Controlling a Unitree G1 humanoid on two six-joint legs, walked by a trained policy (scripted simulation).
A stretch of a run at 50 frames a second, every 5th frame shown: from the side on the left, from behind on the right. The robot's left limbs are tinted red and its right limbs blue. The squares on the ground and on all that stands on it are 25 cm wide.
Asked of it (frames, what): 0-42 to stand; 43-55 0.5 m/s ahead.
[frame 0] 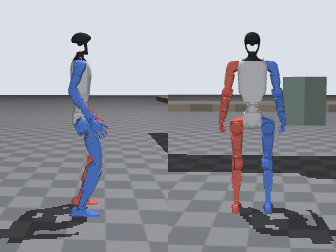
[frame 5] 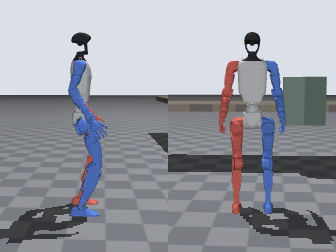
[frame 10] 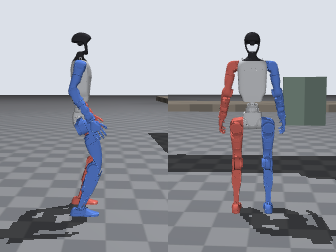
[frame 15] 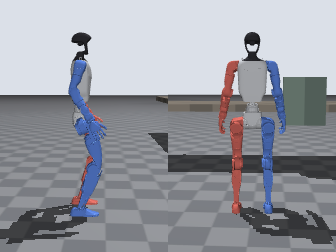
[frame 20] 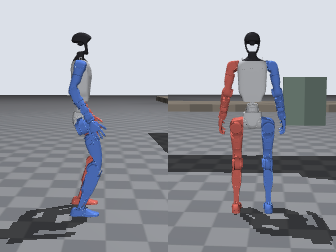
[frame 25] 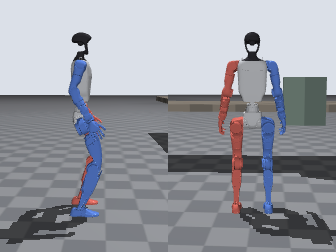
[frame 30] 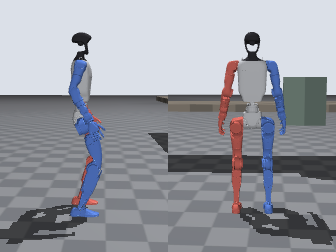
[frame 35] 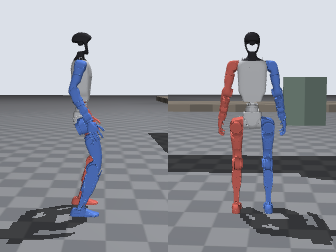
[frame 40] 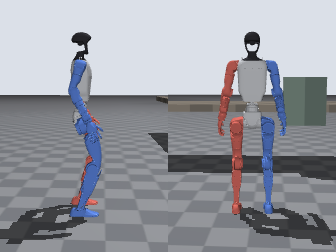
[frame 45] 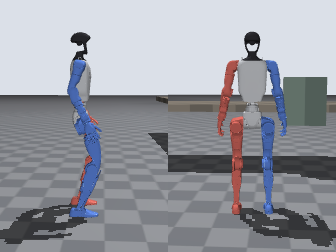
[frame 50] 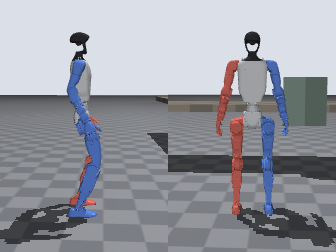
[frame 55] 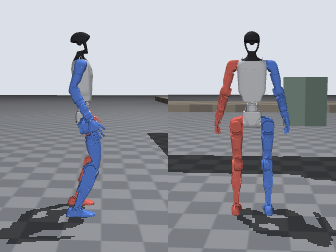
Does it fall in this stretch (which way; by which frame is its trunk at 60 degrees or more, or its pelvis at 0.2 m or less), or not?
no
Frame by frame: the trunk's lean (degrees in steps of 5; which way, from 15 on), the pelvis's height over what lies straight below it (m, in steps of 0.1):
0: 0, 0.8
5: 0, 0.8
10: 0, 0.8
15: 0, 0.8
20: 0, 0.8
25: 0, 0.8
30: 0, 0.8
35: 0, 0.8
40: 0, 0.8
45: 0, 0.8
50: 0, 0.8
55: 5, 0.8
